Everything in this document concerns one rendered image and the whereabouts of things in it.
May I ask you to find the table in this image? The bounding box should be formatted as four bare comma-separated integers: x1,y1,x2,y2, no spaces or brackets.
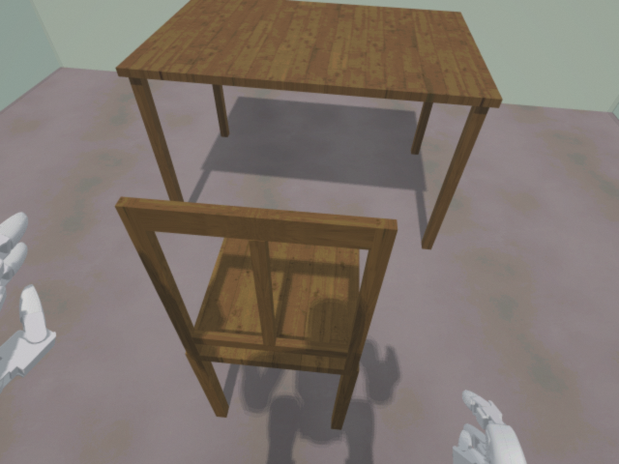
115,0,503,249

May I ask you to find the chair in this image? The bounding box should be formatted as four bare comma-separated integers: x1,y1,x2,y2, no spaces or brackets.
115,196,398,430

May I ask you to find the right robot hand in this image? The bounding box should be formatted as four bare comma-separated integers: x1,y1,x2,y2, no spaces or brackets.
453,391,527,464

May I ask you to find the left robot hand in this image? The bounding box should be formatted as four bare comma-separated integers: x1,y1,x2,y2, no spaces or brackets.
0,212,56,393

